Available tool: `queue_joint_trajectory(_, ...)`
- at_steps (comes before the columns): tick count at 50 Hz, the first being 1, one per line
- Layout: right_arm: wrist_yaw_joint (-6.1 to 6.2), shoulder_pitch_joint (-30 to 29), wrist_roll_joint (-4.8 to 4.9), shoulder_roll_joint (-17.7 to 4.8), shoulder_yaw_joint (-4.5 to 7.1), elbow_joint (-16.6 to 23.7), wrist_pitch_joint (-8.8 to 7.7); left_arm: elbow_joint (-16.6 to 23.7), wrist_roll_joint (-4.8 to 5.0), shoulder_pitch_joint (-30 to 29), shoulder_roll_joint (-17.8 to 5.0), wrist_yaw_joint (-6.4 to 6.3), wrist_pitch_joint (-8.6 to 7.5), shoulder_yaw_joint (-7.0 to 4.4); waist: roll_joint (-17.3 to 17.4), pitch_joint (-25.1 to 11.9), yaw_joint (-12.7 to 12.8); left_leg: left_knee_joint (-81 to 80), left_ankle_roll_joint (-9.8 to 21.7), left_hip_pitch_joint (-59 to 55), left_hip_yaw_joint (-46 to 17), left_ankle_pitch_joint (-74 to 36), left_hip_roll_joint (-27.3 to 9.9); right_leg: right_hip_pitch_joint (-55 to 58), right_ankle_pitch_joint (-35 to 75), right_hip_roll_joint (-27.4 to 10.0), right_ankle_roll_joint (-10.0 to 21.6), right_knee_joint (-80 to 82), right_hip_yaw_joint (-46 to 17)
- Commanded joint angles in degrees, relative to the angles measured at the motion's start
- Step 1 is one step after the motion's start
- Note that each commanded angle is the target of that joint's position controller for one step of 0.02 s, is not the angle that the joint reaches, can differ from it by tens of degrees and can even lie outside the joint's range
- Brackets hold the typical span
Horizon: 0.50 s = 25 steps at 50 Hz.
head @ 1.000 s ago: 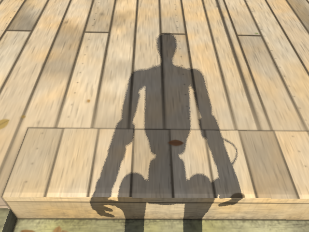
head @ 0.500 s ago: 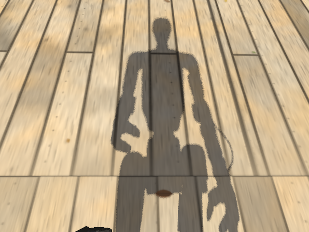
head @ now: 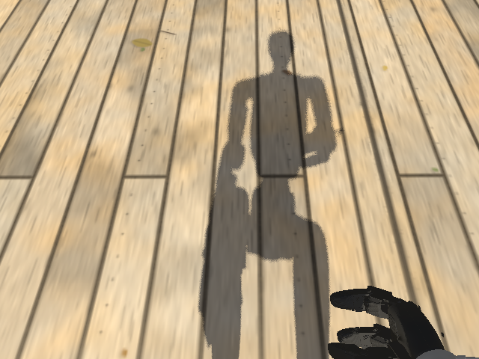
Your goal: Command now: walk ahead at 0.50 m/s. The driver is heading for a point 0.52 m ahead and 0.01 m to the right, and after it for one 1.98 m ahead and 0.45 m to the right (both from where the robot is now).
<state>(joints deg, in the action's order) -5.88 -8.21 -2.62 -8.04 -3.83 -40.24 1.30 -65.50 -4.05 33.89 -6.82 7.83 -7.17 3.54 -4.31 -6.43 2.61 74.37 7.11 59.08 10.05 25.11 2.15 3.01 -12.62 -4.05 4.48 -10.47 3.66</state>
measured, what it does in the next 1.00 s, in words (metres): climbs: right foot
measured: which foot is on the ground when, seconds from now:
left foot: down 0.00-0.54, up 0.56-1.00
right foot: down 0.00-0.04, up 0.06-0.48, down 0.50-1.00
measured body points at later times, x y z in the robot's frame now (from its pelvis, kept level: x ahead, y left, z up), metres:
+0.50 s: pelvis +0.31 -0.02 +0.13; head +0.32 -0.03 +0.58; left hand +0.56 +0.18 +0.07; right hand +0.29 -0.24 -0.02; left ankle +0.13 +0.09 -0.59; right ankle +0.45 -0.13 -0.59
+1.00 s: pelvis +0.57 -0.02 +0.15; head +0.59 -0.01 +0.60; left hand +0.53 +0.24 +0.00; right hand +0.80 -0.23 +0.05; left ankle +0.74 +0.13 -0.56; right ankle +0.45 -0.13 -0.59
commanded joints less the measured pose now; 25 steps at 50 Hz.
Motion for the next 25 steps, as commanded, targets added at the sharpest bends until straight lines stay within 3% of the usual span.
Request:
queue_joint_trajectory(1, 1.19, 19.39, 2.64, -9.08, 2.94, -3.83, -1.58, 2.74, -2.70, 6.17, -14.54, 0.11, -0.91, -4.55, 2.08, -17.05, -8.76, -11.46, 9.91, -50.46, -19.75, -12.78, -0.91, -21.09, 90.99, -8.46, 2.77, -29.82, -6.74)
queue_joint_trajectory(2, 2.17, 35.04, 0.58, -12.47, 4.14, -9.11, -1.42, 5.49, -3.12, 1.74, -9.62, 0.18, 0.10, -3.94, 13.22, -20.41, -14.57, -31.86, 15.48, -66.30, -42.30, -9.71, -8.97, -37.68, 43.61, 0.64, 0.90, -48.07, -10.44)
queue_joint_trajectory(3, 2.32, 43.60, -2.06, -14.28, 5.36, -11.65, -1.90, 5.64, 0.65, -5.16, -9.26, 0.58, 1.28, -5.41, 17.89, -14.96, -17.89, -45.92, 18.89, -59.33, -59.98, -6.13, -14.56, -46.89, 8.93, 11.89, 0.45, -82.65, -16.83)
queue_joint_trajectory(4, 3.03, 38.95, -1.84, -14.29, 5.44, -13.19, -4.70, 6.54, 1.86, -6.67, -8.23, -0.31, 0.96, -5.84, 10.83, -6.46, -13.05, -46.68, 12.94, -49.40, -55.84, 4.57, -14.38, -54.48, 12.56, 9.46, 2.20, -95.96, -23.41)
queue_joint_trajectory(5, 3.01, 31.08, -0.83, -11.68, 5.39, -14.49, -5.76, 8.80, 0.83, -9.48, -6.03, -1.61, 0.33, -4.75, 9.37, -0.94, -9.16, -45.71, 13.60, -42.44, -51.02, 0.92, -14.36, -59.37, 11.38, 9.60, 3.70, -104.43, -21.56)
queue_joint_trajectory(6, 2.69, 26.20, 0.03, -6.96, 4.30, -16.07, -6.27, 11.94, -0.08, -13.68, -5.85, -2.79, 0.52, -4.29, 3.38, -0.81, -5.99, -45.49, 13.00, -41.51, -45.17, -7.91, -14.38, -62.85, 8.84, 9.67, 5.62, -106.34, -21.20)
queue_joint_trajectory(7, 2.39, 22.77, 0.05, -2.46, 2.97, -17.88, -6.52, 14.57, -0.11, -16.12, -4.26, -3.70, 1.25, -3.32, -0.42, -1.28, -2.35, -45.81, 10.43, -39.38, -38.36, -12.91, -13.86, -64.06, 8.65, 7.98, 7.41, -103.74, -20.83)
queue_joint_trajectory(8, 2.13, 19.22, -0.64, 0.43, 2.07, -18.46, -7.06, 14.90, -0.24, -15.68, -4.44, -4.17, 2.41, -3.00, -2.69, -0.40, 1.29, -47.25, 8.49, -35.20, -31.35, -17.38, -12.31, -63.74, 11.18, 5.52, 8.00, -98.34, -18.49)
queue_joint_trajectory(9, 2.35, 16.52, -0.30, 1.48, 1.80, -18.23, -7.78, 14.74, -0.86, -15.50, -4.03, -4.48, 3.11, -2.71, -1.02, 0.91, 3.11, -49.62, 6.90, -33.15, -25.48, -17.24, -10.09, -63.95, 9.35, 3.78, 7.96, -94.40, -16.80)
queue_joint_trajectory(10, 2.22, 12.64, -0.56, 0.66, 2.42, -15.96, -8.36, 16.20, 0.11, -16.97, -4.65, -4.59, 3.62, -3.12, 1.44, 1.09, 4.73, -53.80, 6.10, -28.72, -20.12, -16.46, -9.55, -58.08, 2.16, 1.11, 5.79, -86.44, -12.08)
queue_joint_trajectory(11, 2.88, 11.24, -0.56, -0.62, 2.67, -14.99, -9.38, 16.87, 0.39, -18.60, -5.99, -4.81, 2.93, -3.79, 4.48, 2.57, 5.16, -56.19, 5.07, -26.59, -16.56, -17.27, -7.32, -54.99, 1.55, 0.18, 4.04, -83.07, -10.22)
queue_joint_trajectory(13, 4.06, 16.46, -1.35, -4.15, 3.22, -14.41, -10.67, 19.03, -0.01, -25.84, -9.49, -4.49, 0.99, -4.58, 3.97, 1.69, 1.13, -57.70, 4.69, -28.50, -14.02, -25.13, -6.23, -53.11, 8.31, -2.26, 0.37, -72.37, -7.73)
queue_joint_trajectory(15, 4.45, 23.27, -1.76, -7.34, 4.15, -14.38, -10.80, 19.65, -0.28, -29.73, -8.46, -3.72, 0.42, -4.22, 4.84, 0.46, -2.52, -56.96, 4.24, -36.72, -12.04, -34.54, -6.19, -51.81, 15.45, -3.05, -2.22, -57.60, -5.71)
queue_joint_trajectory(17, 3.27, 27.88, -0.14, -8.50, 4.80, -14.64, -10.40, 20.37, -0.09, -33.07, -6.73, -3.16, 1.49, -3.91, 6.97, 3.36, -4.24, -58.92, 5.14, -35.90, -10.67, -34.47, -7.17, -43.18, 16.14, -2.13, -3.52, -43.12, -2.61)
queue_joint_trajectory(19, 2.16, 31.90, 1.16, -8.91, 5.55, -15.44, -10.32, 22.05, 0.74, -37.56, -7.04, -3.94, 2.76, -4.52, 8.33, 6.61, -5.50, -59.55, 6.67, -41.06, -13.93, -34.33, -10.64, -40.68, 17.85, -0.98, -4.60, -34.42, -2.40)
queue_joint_trajectory(21, 1.55, 33.07, 1.62, -10.07, 6.48, -16.08, -10.39, 23.64, 0.74, -41.20, -8.75, -4.84, 3.46, -5.33, 9.01, 8.12, -5.60, -58.52, 6.95, -53.04, -16.89, -38.15, -14.49, -44.50, 15.03, -0.31, -3.79, -26.59, -2.65)
queue_joint_trajectory(23, 2.04, 33.01, 1.28, -10.32, 7.22, -16.37, -9.97, 24.76, 1.11, -42.80, -10.37, -5.62, 2.96, -6.46, 9.02, 6.71, -5.33, -55.63, 5.62, -61.91, -17.76, -46.09, -16.46, -43.15, 10.51, 1.15, -1.49, -20.96, -1.65)
queue_joint_trajectory(25, 2.57, 31.81, 0.42, -10.31, 7.66, -16.32, -9.52, 23.49, 2.66, -37.17, -13.38, -6.66, 1.50, -8.20, 7.73, 1.42, -2.22, -48.30, 1.48, -62.39, -13.92, -59.56, -12.92, -27.48, 15.78, 3.84, 2.76, -17.78, 0.29)
Velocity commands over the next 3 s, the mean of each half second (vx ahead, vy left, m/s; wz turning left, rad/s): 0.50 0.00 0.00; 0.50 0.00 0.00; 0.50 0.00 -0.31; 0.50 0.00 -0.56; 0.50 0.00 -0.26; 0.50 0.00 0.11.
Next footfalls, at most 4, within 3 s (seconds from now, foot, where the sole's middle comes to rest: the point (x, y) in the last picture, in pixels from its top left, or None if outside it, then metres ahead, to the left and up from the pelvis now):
0.50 right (322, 346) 0.49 -0.13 -0.63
1.06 left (224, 245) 0.77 0.12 -0.63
1.62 right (314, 176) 1.03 -0.15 -0.63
2.08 left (284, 108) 1.37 -0.06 -0.63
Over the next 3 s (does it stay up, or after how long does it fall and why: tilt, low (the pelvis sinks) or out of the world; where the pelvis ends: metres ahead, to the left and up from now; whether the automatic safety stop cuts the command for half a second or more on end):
stays up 1.55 -0.36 0.15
